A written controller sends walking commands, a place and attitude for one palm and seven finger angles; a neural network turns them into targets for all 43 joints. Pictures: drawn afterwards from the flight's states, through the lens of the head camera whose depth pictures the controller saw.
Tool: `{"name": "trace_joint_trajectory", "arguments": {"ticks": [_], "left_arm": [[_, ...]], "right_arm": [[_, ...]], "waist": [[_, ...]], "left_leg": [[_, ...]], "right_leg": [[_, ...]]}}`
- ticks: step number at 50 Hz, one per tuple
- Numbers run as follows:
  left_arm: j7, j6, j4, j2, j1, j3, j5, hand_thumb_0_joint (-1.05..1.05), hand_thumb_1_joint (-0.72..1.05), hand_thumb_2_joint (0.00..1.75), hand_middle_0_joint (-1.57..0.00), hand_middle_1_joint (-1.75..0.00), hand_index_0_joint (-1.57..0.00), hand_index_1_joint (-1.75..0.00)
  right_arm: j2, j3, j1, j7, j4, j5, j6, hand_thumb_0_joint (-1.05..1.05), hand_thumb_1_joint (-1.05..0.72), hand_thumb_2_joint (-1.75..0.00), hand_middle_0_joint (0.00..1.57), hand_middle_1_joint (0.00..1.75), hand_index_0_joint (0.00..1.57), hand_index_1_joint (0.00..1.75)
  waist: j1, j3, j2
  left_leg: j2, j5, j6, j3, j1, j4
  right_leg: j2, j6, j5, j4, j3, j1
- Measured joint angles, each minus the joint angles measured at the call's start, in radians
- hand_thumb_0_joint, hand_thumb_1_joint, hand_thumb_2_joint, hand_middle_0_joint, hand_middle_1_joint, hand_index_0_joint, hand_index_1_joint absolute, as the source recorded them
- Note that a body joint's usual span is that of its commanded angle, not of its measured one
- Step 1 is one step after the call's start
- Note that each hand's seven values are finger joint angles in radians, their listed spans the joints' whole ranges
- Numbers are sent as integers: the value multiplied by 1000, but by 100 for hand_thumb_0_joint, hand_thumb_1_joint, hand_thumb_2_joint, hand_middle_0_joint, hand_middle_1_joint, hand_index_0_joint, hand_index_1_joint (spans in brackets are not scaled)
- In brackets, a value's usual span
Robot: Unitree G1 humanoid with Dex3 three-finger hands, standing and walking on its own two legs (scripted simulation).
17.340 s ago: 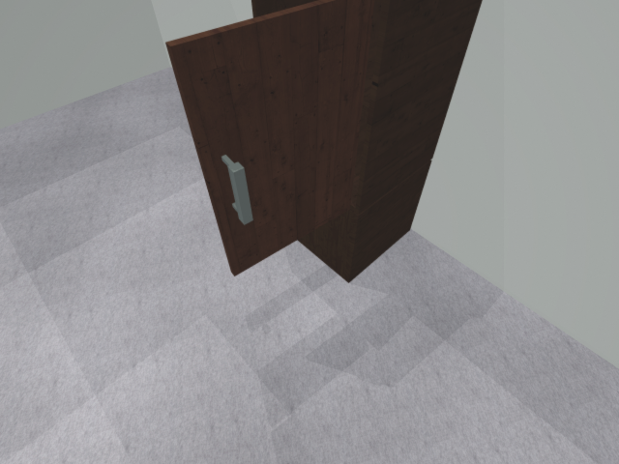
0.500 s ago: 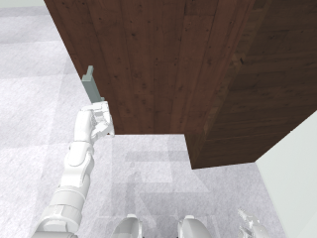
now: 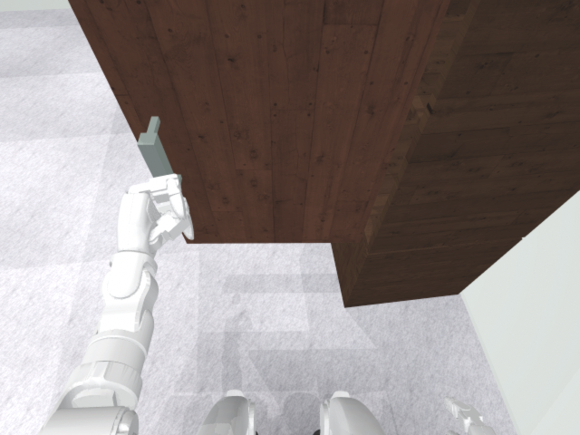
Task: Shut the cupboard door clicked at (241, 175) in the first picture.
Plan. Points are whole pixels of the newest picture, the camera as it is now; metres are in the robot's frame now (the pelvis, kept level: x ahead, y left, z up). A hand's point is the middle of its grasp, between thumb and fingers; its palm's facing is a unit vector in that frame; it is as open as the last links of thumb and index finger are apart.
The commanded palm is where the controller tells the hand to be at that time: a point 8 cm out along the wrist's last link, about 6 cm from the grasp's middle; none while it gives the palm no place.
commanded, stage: push the door shut along its arc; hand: left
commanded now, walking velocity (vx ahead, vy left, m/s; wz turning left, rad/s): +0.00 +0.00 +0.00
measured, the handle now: (165, 163) +0.50 +0.20 +0.05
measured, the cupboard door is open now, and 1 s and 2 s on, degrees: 84 72 61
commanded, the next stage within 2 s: pull the fist back off the door in 1.90 s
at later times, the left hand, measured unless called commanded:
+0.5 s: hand (185, 188) +0.45 +0.16 +0.05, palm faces -0.11 -0.99 -0.04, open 3.1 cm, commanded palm +0.44 +0.19 +0.05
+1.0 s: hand (209, 161) +0.50 +0.13 +0.05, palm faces -0.25 -0.97 -0.05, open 3.1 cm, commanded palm +0.51 +0.16 +0.05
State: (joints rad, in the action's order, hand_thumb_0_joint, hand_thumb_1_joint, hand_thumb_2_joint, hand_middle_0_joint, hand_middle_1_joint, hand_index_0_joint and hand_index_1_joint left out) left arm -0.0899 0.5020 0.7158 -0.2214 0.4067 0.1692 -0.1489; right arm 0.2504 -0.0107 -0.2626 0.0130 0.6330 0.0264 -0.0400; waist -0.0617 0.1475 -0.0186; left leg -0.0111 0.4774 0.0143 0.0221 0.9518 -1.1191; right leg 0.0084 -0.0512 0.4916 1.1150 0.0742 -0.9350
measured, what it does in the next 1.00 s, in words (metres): stands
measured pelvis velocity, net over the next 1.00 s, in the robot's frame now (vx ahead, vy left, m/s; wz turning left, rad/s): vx -0.02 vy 0.03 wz -0.02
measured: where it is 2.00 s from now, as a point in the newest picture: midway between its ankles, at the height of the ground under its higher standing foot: outside the picture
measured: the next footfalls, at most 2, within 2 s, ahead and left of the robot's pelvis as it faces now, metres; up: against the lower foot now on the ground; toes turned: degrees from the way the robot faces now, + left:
none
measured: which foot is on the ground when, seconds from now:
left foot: down 0.00-1.00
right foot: down 0.00-1.00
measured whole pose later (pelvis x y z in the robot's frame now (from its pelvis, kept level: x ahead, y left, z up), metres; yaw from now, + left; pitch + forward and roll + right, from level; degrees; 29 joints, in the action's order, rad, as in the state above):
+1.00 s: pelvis -0.02 +0.03 -0.03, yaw -1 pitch +25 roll -3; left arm -0.29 0.40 1.22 -0.43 1.01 0.21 -0.09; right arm 0.28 0.02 -0.36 -0.01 0.66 0.01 -0.04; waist -0.20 0.14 -0.04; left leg -0.01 0.48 0.05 0.01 1.20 -1.25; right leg 0.00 -0.02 0.47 1.19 0.09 -1.15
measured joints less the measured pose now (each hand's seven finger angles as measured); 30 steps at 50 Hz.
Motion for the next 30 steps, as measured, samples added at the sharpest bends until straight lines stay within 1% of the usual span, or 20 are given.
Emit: {"name": "trace_joint_trajectory", "arguments": {"ticks": [2,6,8,10,14,17,23,27,30], "left_arm": [[-14,-11,16,-9,14,3,-3,1,90,90,-130,-150,-130,-150],[-40,-51,54,-18,28,6,-14,1,90,90,-130,-150,-130,-150],[-50,-60,83,-21,46,7,-18,1,90,90,-130,-150,-130,-150],[-59,-56,108,-27,74,16,-17,1,90,90,-130,-150,-130,-150],[-79,-23,152,-50,147,28,-10,1,90,90,-130,-150,-130,-150],[-103,-14,198,-69,205,34,-5,1,90,90,-131,-150,-130,-150],[-137,-45,264,-91,271,36,-9,1,90,90,-133,-150,-130,-150],[-137,-51,303,-95,313,36,-15,1,90,90,-132,-150,-131,-150],[-135,-47,333,-100,349,30,-7,1,90,90,-132,-150,-131,-150]], "right_arm": [[1,1,8,-1,-3,3,4,1,-90,-90,20,30,20,30],[2,7,8,0,-20,10,11,1,-90,-90,20,30,20,30],[1,11,7,2,-23,13,9,1,-90,-90,20,30,20,30],[-1,17,8,6,-21,12,6,1,-90,-90,20,30,20,30],[-3,20,8,8,-9,9,-2,1,-90,-90,20,30,20,30],[-1,18,0,4,3,7,0,1,-90,-90,20,30,20,30],[10,12,-35,-4,12,9,18,1,-90,-90,20,30,20,30],[11,12,-57,-7,20,7,24,1,-90,-90,20,30,20,30],[10,14,-67,-10,27,3,24,1,-90,-90,20,30,20,30]], "waist": [[-1,5,-3],[-1,8,-10],[-2,5,-9],[-5,-1,-5],[-15,-5,1],[-24,0,-2],[-29,6,-18],[-34,5,-19],[-43,3,-17]], "left_leg": [[-1,1,1,2,2,-2],[0,-3,4,6,-5,8],[2,-6,5,6,-6,11],[3,-7,6,4,1,7],[3,-2,8,-2,33,-16],[3,4,11,-4,60,-36],[7,7,20,0,85,-47],[10,3,26,2,96,-47],[12,0,29,0,112,-53]], "right_leg": [[1,1,0,2,-2,-3],[0,4,-5,-8,-6,3],[-2,6,-7,-10,-6,4],[-2,6,-8,-8,-4,-1],[-3,7,-5,9,2,-28],[-4,9,-1,23,5,-51],[-8,19,-1,29,1,-74],[-12,24,-6,28,-2,-83],[-14,26,-9,31,1,-97]]}}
